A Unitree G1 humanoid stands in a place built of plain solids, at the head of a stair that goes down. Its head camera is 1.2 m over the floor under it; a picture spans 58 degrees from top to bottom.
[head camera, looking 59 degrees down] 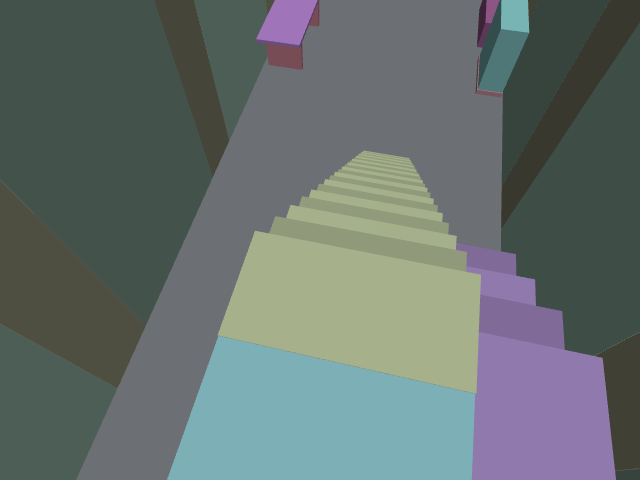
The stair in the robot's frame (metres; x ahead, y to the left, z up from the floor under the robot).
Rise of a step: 0.18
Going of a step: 0.19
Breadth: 0.73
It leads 13 degrees to the right of straight ahead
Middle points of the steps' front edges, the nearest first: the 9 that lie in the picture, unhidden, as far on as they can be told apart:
0.68 -0.14 0.00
0.86 -0.18 -0.18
1.04 -0.22 -0.36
1.22 -0.27 -0.54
1.40 -0.31 -0.72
1.58 -0.35 -0.90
1.76 -0.39 -1.08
1.95 -0.43 -1.26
2.13 -0.47 -1.44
